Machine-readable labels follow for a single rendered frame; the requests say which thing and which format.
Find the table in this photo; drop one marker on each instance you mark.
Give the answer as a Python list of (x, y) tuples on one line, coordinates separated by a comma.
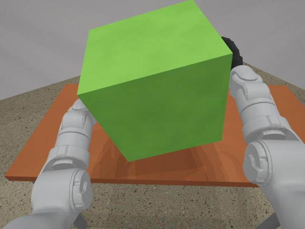
[(218, 164)]

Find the robot right hand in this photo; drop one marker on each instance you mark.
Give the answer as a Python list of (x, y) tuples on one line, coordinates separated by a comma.
[(236, 59)]

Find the carton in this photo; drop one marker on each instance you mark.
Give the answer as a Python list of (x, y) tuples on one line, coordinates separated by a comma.
[(157, 82)]

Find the robot right upper arm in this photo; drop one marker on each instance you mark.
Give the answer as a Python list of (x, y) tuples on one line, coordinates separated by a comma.
[(278, 168)]

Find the robot left upper arm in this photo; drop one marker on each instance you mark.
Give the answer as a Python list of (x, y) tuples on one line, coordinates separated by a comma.
[(58, 198)]

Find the robot right forearm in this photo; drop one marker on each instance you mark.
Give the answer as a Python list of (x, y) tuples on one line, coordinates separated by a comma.
[(256, 107)]

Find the robot left forearm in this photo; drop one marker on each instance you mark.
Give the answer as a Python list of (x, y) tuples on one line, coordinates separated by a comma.
[(73, 140)]

